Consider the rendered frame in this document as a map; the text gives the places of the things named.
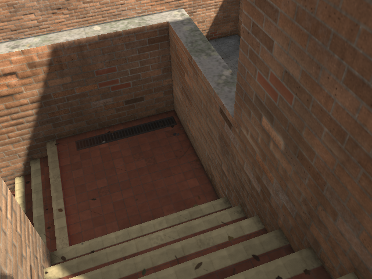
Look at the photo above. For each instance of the stairs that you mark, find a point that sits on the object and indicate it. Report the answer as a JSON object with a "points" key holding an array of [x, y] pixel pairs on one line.
{"points": [[208, 241], [33, 194]]}

